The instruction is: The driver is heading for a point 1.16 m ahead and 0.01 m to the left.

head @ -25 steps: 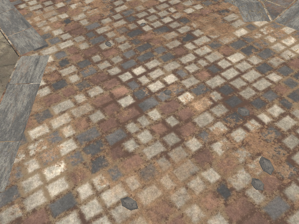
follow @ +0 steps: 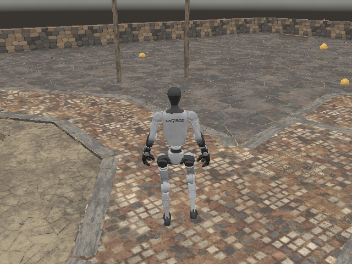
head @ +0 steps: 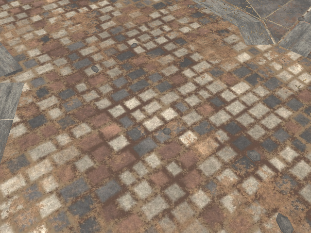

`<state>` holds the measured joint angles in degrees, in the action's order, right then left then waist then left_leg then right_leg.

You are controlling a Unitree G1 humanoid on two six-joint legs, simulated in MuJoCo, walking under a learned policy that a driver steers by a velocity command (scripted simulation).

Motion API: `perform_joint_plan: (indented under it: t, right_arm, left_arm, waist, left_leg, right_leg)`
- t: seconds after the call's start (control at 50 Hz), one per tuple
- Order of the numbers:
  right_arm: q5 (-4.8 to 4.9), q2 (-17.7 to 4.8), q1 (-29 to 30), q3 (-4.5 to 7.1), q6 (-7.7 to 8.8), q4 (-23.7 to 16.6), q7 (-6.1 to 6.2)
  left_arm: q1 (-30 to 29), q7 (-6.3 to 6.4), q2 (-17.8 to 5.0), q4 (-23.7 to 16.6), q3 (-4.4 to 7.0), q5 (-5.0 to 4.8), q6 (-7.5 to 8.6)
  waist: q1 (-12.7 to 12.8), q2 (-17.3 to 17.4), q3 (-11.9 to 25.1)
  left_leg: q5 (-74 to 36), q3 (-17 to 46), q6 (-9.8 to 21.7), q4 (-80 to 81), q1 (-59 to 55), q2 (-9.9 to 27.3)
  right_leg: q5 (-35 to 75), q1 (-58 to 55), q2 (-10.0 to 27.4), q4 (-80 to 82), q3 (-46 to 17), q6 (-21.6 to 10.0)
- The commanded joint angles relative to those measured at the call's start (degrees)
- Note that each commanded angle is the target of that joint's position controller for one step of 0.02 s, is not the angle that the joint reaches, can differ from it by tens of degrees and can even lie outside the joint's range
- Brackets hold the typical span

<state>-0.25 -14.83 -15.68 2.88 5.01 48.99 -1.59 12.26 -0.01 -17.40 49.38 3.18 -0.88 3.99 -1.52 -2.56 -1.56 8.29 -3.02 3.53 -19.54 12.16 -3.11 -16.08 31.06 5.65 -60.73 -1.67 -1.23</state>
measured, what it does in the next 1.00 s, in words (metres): walks ahead: right foot, then left foot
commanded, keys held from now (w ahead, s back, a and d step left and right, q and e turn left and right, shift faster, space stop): w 0.64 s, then no key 0.36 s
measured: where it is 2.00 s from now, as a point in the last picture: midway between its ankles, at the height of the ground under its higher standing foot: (163, 166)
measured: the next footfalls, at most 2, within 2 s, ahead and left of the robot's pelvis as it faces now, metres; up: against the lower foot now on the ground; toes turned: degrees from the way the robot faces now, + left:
right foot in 0.34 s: +0.36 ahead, -0.16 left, +0.00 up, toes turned -2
left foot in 0.84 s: +0.65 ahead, +0.07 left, +0.00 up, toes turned +1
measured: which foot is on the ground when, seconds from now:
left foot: down 0.00-0.36, up 0.38-0.82, down 0.84-1.00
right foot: up 0.00-0.32, down 0.34-0.86, up 0.88-1.00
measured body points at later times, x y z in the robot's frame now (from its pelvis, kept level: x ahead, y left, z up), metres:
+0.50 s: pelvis +0.28 -0.07 +0.00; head +0.30 -0.08 +0.44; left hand +0.38 +0.20 -0.12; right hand +0.35 -0.35 -0.14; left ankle +0.23 +0.09 -0.66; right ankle +0.32 -0.15 -0.75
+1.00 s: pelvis +0.51 -0.03 -0.01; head +0.54 -0.01 +0.43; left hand +0.56 +0.25 -0.16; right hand +0.65 -0.28 -0.13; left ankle +0.61 +0.07 -0.75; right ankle +0.44 -0.17 -0.69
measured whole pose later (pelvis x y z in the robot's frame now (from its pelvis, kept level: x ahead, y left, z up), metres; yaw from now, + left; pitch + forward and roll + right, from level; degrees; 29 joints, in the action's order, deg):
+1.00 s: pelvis +0.51 -0.03 -0.01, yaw -1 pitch +1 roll +0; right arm -1.2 -12.9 -4.5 1.6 3.0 51.7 -1.1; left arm 13.3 1.7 -15.8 55.0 2.8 -0.5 0.2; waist 0.9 -1.9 -3.2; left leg 4.6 -2.5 3.0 -26.3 22.9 -1.2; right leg -30.7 21.6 1.7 -57.2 -1.8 2.3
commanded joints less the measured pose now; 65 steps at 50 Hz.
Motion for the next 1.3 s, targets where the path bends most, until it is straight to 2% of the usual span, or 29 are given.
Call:
perform_joint_plan:
  t: [0.02, 0.12, 0.22, 0.28, 0.32, 0.34, 0.36, 0.38, 0.4, 0.44, 0.48, 0.52, 0.68, 0.76, 0.82, 0.84, 0.86, 0.88, 0.9, 0.92, 0.94, 0.98, 1.02, 1.08, 1.12, 1.16, 1.18, 1.22, 1.3]
  right_arm:
    - [0.15, -8.6, 1.4, 1.89, 1.24, -2.5, 0.6]
    - [0.68, -9.6, -2.2, 1.95, 0.6, 0.0, 1.53]
    - [1.22, -10.2, -6.8, 2.22, -0.64, 3.3, 1.85]
    - [1.41, -11.2, -6.1, 2.71, -1.54, 4.0, 2.24]
    - [1.33, -10.9, -4.2, 2.56, -2.18, 3.7, 2.39]
    - [0.59, -9.1, -4.4, 1.65, -2.24, 2.8, 2.5]
    - [0.02, -2.4, -10.9, -0.43, -1.06, 1.7, 1.9]
    - [0.76, -4.6, -9.7, -0.07, 0.36, 2.8, 1.54]
    - [2.5, -9.3, -4.4, 1.24, 1.29, 1.3, 1.13]
    - [2.12, -8.8, 1.0, 1.42, 1.46, 0.3, 1.56]
    - [1.28, -6.8, -0.8, 1.58, 0.08, 1.1, 1.85]
    - [0.93, -5.1, -0.9, 1.36, -0.95, 1.2, 2.03]
    - [0.37, -3.0, 14.3, 0.49, -0.21, -3.2, 1.07]
    - [0.33, -4.0, 16.4, 0.51, 0.38, -4.1, -0.19]
    - [-0.49, -7.7, 6.8, 2.01, 0.72, -0.9, -0.17]
    - [-1.22, -11.1, 1.9, 2.88, 0.89, 0.5, 0.25]
    - [-2.28, -13.9, -1.5, 3.02, 0.42, 1.0, 0.7]
    - [-1.02, -9.3, -2.7, 1.73, -0.49, 1.7, 0.65]
    - [0.18, -7.8, -1.1, 1.17, -1.05, 1.5, 0.22]
    - [0.24, -7.3, 4.2, 0.93, -1.36, 0.7, 0.36]
    - [-0.22, -6.0, 8.7, 0.33, -1.47, 0.1, 0.52]
    - [-1.23, -5.4, 13.6, 0.15, -1.73, -0.1, 0.81]
    - [-1.8, -5.3, 14.8, 0.19, -1.97, 0.3, 1.1]
    - [-0.89, -5.9, 14.3, 0.21, -2.45, 1.6, 1.72]
    - [-0.13, -5.4, 14.4, -0.11, -3.07, 2.3, 1.96]
    - [-0.35, -3.9, 11.9, -0.7, -3.44, 3.9, 1.95]
    - [-0.4, -4.2, 9.9, -0.34, -3.8, 3.9, 2.18]
    - [-0.67, -4.2, 10.2, -0.36, -4.14, 4.4, 2.81]
    - [-0.39, -3.9, 7.8, -0.3, -4.31, 6.8, 3.05]
  left_arm:
    - [0.0, 0.29, -2.9, -3.2, 0.82, 0.63, -0.34]
    - [-9.0, -0.51, -1.2, -5.6, 0.19, 0.54, 0.33]
    - [-16.3, -1.89, -1.6, -8.4, -0.12, -0.1, 0.95]
    - [-14.7, -2.57, -3.3, -8.6, 0.38, -0.08, 1.35]
    - [-3.2, -2.19, -6.4, -5.1, 2.23, 0.19, 1.42]
    - [7.1, -1.64, -9.7, -2.5, 3.5, 0.65, 1.31]
    - [12.9, -1.33, -15.6, -1.3, 4.9, 1.18, 0.87]
    - [13.5, -1.53, -10.9, -1.0, 3.52, 0.41, 0.71]
    - [8.7, -1.47, -8.2, -1.7, 2.51, 0.23, 0.83]
    - [0.9, -1.54, -4.9, -3.0, 1.5, 0.86, 0.98]
    - [-1.5, -1.75, -3.1, -3.0, 0.97, 1.56, 1.47]
    - [-0.6, -1.66, -4.2, -2.1, 1.25, 1.2, 2.04]
    - [6.0, 0.25, -6.3, 2.0, 1.48, 0.7, 1.23]
    - [8.1, 0.75, -6.5, 4.2, 1.48, 0.55, -0.4]
    - [4.8, 1.14, -7.2, 4.1, 1.75, 0.23, -1.28]
    - [6.9, 1.14, -5.9, 3.9, 1.26, 0.94, -1.27]
    - [14.1, 0.67, -0.9, 4.2, -0.41, 2.32, -0.7]
    - [18.2, 0.32, 1.5, 6.5, -1.3, 1.22, -0.67]
    - [15.1, 0.18, -4.2, 6.3, 0.14, -0.19, -0.98]
    - [9.5, 0.64, -5.3, 4.7, 0.62, -1.07, -1.69]
    - [6.5, 1.32, -4.7, 4.4, 0.76, -0.55, -2.66]
    - [6.9, 2.48, -2.9, 4.6, 0.74, 0.56, -4.68]
    - [8.1, 3.01, -0.9, 5.4, 0.38, 0.96, -5.23]
    - [7.1, 2.78, -0.8, 6.1, 0.3, 1.21, -5.43]
    - [6.5, 2.31, -0.8, 6.5, 0.35, 2.01, -5.53]
    - [4.0, 2.34, -2.7, 5.2, 0.37, 2.79, -5.44]
    - [2.2, 2.49, -6.6, 5.6, 1.23, 1.84, -5.27]
    - [0.5, 2.23, -2.8, 6.2, 0.48, 1.83, -4.01]
    - [1.7, 2.01, -2.0, 7.8, 0.28, 1.25, -2.42]
  waist:
    - [1.6, 5.9, 0.7]
    - [-1.2, 5.7, -1.3]
    - [-3.1, 5.6, -3.2]
    - [-1.0, 6.8, -1.8]
    - [5.2, 6.8, 5.1]
    - [9.0, 3.8, 13.0]
    - [7.0, -10.1, 20.9]
    - [8.2, -10.9, 23.6]
    - [7.6, -7.1, 14.2]
    - [4.5, -1.2, 4.4]
    - [1.4, -3.0, 2.7]
    - [0.6, -2.3, 2.0]
    - [4.5, -0.3, -2.3]
    - [4.4, -1.7, -0.4]
    - [-1.4, -1.8, 4.8]
    - [-2.4, 2.3, 9.8]
    - [0.1, 12.5, 18.5]
    - [-0.1, 17.6, 26.2]
    - [-1.1, 11.7, 23.6]
    - [-0.2, 8.9, 15.6]
    - [0.9, 6.5, 10.0]
    - [3.8, 9.2, 6.5]
    - [4.6, 10.8, 6.8]
    - [4.4, 9.5, 8.5]
    - [5.0, 8.6, 6.7]
    - [3.7, 5.4, 1.8]
    - [0.5, -1.1, -0.8]
    - [0.7, -3.5, -1.4]
    - [1.1, -1.7, 2.2]
  left_leg:
    - [-8.6, 13.9, 10.4, 12.8, -3.8, 16.1]
    - [-9.4, 7.4, 8.0, 13.7, -4.8, 13.3]
    - [-10.3, 7.4, 7.4, 10.8, -12.8, 16.6]
    - [-18.7, 7.9, 6.1, 6.1, -17.3, 18.4]
    - [-34.5, 4.9, 4.0, -7.1, -15.5, 15.1]
    - [-26.7, 2.9, 2.2, -21.4, -6.2, 12.2]
    - [0.6, 0.6, -2.3, -44.1, 17.8, 2.0]
    - [25.0, 8.7, -2.1, -52.6, 26.0, 0.4]
    - [22.3, 9.6, -1.1, -55.8, 31.2, 4.0]
    - [12.5, 6.8, -0.8, -49.7, 28.7, 9.3]
    - [7.8, 7.1, -1.4, -45.1, 22.1, 11.4]
    - [5.3, 6.5, -2.4, -42.0, 21.7, 11.8]
    - [-15.7, 3.0, -4.1, -15.2, 21.4, 8.4]
    - [-15.0, 3.5, -2.4, -9.6, 17.8, 6.0]
    - [-14.7, 2.8, 0.4, -5.0, 5.9, 3.7]
    - [-34.3, 5.4, 2.2, -6.0, -5.1, 7.6]
    - [-54.3, 19.0, 10.2, -11.6, -26.1, 20.7]
    - [-54.9, 28.9, 16.8, -9.7, -30.8, 27.2]
    - [-40.2, 27.2, 15.4, -6.4, -24.3, 24.6]
    - [-29.2, 23.1, 12.9, -3.5, -16.4, 22.3]
    - [-21.5, 19.7, 11.2, -0.4, -7.9, 20.0]
    - [-10.4, 15.7, 8.8, 4.2, 4.3, 16.7]
    - [-8.9, 12.3, 8.7, 5.5, 8.5, 14.8]
    - [0.6, 11.1, 8.1, 6.1, 9.0, 14.3]
    - [14.5, 10.3, 5.3, 6.3, 11.9, 12.5]
    - [22.4, 9.3, 0.3, 4.7, 13.0, 9.4]
    - [19.2, 5.8, -1.5, 3.5, 9.6, 5.8]
    - [10.5, 4.1, -2.1, -1.2, 1.0, 4.8]
    - [5.2, 2.7, -1.0, -4.0, -1.0, 4.2]
  right_leg:
    - [6.6, 6.8, 3.0, 5.7, -1.9, 1.6]
    - [20.9, 5.2, 0.9, 22.4, 0.3, 2.0]
    - [19.7, 6.1, -0.7, 29.9, 0.6, 0.5]
    - [13.5, 2.5, -2.0, 32.1, 1.3, -1.7]
    - [12.9, -14.2, -5.4, 33.9, 4.5, -4.3]
    - [14.5, -31.2, 0.0, 31.4, -1.1, -7.1]
    - [6.6, -53.4, 14.2, 34.5, -27.0, -16.5]
    - [-0.9, -55.1, 16.8, 42.7, -40.1, -18.2]
    - [-3.8, -47.7, 14.9, 43.9, -32.4, -15.1]
    - [2.9, -31.4, 10.2, 47.4, -19.5, -12.2]
    - [8.6, -23.3, 7.3, 50.8, -13.5, -11.1]
    - [13.2, -20.9, 6.9, 52.9, -10.2, -12.0]
    - [24.1, -22.4, 3.6, 53.7, -0.2, -9.6]
    - [33.8, -29.3, 5.6, 46.7, -0.1, -7.9]
    - [41.1, -31.9, 4.2, 35.1, -0.5, -5.0]
    - [34.8, -27.9, 0.4, 25.5, 1.5, -2.5]
    - [7.2, -11.4, -5.1, 7.9, 2.6, 1.0]
    - [-24.1, -5.6, -8.8, -4.3, -1.4, 3.3]
    - [-25.0, -4.0, -6.5, -8.1, -5.4, 3.1]
    - [-22.1, -0.9, -4.5, -7.9, -3.5, 3.2]
    - [-18.9, -1.0, -2.7, -4.7, -2.3, 3.6]
    - [-13.0, -8.9, -0.8, 4.1, -1.9, 4.1]
    - [-10.3, -14.8, -1.6, 11.8, -0.2, 4.2]
    - [0.4, -20.9, -2.1, 22.2, 1.0, 3.3]
    - [6.5, -25.4, -3.1, 29.3, 2.3, 2.1]
    - [5.9, -23.8, 0.7, 37.0, -2.0, -0.2]
    - [-4.2, -16.2, 0.4, 37.7, -2.1, -1.5]
    - [-9.4, -9.3, -0.4, 41.4, -2.2, -0.3]
    - [-1.9, -14.6, -1.3, 39.9, -1.1, 0.7]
